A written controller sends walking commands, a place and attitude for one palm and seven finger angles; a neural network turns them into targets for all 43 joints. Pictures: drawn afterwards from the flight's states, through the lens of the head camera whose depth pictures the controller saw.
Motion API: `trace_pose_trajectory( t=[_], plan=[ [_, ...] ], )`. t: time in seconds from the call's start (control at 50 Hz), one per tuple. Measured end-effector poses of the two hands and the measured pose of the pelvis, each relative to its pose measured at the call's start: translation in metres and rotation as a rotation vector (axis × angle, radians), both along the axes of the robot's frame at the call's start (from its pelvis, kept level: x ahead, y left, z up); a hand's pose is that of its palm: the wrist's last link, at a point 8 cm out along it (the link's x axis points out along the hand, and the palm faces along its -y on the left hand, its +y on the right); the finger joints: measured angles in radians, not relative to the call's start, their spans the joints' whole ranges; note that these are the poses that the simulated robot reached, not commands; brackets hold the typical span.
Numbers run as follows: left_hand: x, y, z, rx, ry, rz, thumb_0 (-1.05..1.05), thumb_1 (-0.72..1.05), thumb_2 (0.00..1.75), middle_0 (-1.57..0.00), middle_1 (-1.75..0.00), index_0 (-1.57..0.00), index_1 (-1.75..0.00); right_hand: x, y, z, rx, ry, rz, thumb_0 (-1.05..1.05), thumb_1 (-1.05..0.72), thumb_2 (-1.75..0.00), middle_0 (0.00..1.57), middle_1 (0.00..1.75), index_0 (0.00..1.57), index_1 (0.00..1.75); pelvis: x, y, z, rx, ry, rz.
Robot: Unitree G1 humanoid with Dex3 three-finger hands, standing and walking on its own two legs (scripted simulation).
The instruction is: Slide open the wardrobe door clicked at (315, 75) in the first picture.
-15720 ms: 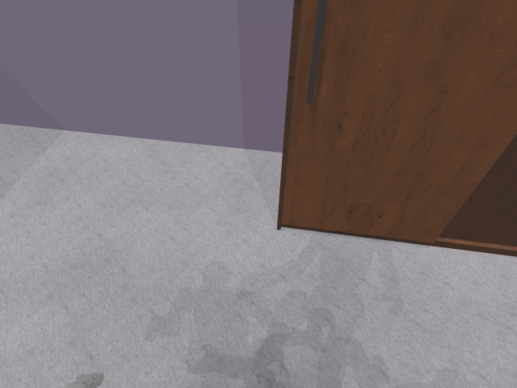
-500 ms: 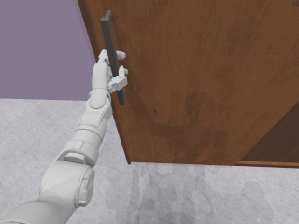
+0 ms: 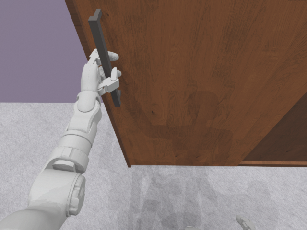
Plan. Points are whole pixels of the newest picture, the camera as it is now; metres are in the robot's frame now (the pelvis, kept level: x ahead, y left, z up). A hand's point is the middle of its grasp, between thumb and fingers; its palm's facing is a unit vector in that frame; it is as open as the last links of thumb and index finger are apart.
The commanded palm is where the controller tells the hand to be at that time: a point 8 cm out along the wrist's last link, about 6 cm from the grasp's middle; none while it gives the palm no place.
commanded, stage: step sideways, sliding the door along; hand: left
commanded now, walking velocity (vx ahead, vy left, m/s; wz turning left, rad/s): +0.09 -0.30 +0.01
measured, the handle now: (109, 66) +0.51 +0.15 +0.13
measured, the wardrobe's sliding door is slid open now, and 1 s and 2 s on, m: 0.00 0.11 0.36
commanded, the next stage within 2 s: none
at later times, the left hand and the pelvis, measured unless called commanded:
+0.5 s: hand (123, 78) +0.46 +0.10 +0.13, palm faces +0.32 -0.94 -0.12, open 6.1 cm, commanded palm +0.43 +0.08 +0.14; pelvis +0.05 -0.12 +0.00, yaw +6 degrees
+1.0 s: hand (163, 78) +0.47 +0.00 +0.13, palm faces +0.41 -0.91 -0.11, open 6.4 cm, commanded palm +0.43 -0.03 +0.14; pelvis +0.14 -0.22 +0.00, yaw +11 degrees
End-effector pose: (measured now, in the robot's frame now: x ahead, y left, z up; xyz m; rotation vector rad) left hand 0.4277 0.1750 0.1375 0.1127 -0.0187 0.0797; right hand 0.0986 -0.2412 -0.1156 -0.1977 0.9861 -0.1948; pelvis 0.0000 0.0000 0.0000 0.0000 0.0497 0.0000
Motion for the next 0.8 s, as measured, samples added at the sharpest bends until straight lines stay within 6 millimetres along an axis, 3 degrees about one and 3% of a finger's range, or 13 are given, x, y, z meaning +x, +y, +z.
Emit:
trace_pose_trajectory(
  t=[0.16, 0.26, 0.36, 0.5, 0.62, 0.72, 0.8],
  plan=[
    [-0.003, -0.009, 0.001, 0.022, 0.011, 0.109, -0.01, 0.77, 0.86, -0.37, -1.31, -0.23, -1.40, 0.031, -0.017, -0.019, 0.069, 0.054, 0.088, 0.01, -0.90, -0.90, 0.20, 0.30, 0.20, 0.30, 0.017, -0.040, -0.003, -0.007, -0.046, 0.066],
    [-0.004, -0.014, 0.001, 0.018, 0.016, 0.149, -0.01, 0.79, 0.87, -0.32, -1.30, -0.19, -1.40, 0.067, -0.034, -0.008, 0.019, 0.052, 0.172, 0.01, -0.90, -0.90, 0.20, 0.30, 0.20, 0.30, 0.022, -0.056, 0.007, 0.037, -0.042, 0.115],
    [-0.003, -0.016, -0.002, 0.010, -0.026, 0.159, -0.01, 0.80, 0.87, -0.34, -1.34, -0.16, -1.40, 0.112, -0.047, -0.002, 0.018, -0.021, 0.236, 0.01, -0.91, -0.90, 0.20, 0.30, 0.20, 0.30, 0.029, -0.071, 0.002, 0.022, -0.048, 0.106],
    [-0.003, -0.026, -0.002, 0.015, -0.043, 0.247, -0.01, 0.79, 0.88, -0.39, -1.35, -0.15, -1.40, 0.161, -0.059, 0.006, 0.100, -0.112, 0.305, 0.01, -0.91, -0.90, 0.20, 0.30, 0.20, 0.30, 0.054, -0.117, 0.001, -0.003, -0.083, 0.105],
    [-0.002, -0.045, -0.003, 0.020, -0.052, 0.372, -0.01, 0.79, 0.88, -0.41, -1.32, -0.10, -1.40, 0.199, -0.090, -0.004, 0.138, -0.154, 0.312, 0.01, -0.90, -0.90, 0.20, 0.30, 0.20, 0.30, 0.080, -0.161, -0.004, 0.012, -0.090, 0.168],
    [-0.002, -0.066, -0.003, 0.008, -0.048, 0.397, 0.00, 0.79, 0.88, -0.39, -1.29, -0.08, -1.40, 0.219, -0.116, 0.003, 0.066, -0.155, 0.319, 0.01, -0.91, -0.90, 0.20, 0.30, 0.20, 0.30, 0.089, -0.169, 0.008, 0.038, -0.034, 0.206],
    [-0.003, -0.084, -0.005, -0.007, -0.092, 0.341, 0.01, 0.80, 0.87, -0.37, -1.32, -0.10, -1.40, 0.232, -0.124, 0.007, 0.045, -0.144, 0.355, 0.01, -0.91, -0.90, 0.19, 0.30, 0.20, 0.30, 0.099, -0.176, 0.004, 0.021, -0.037, 0.210]
  ],
)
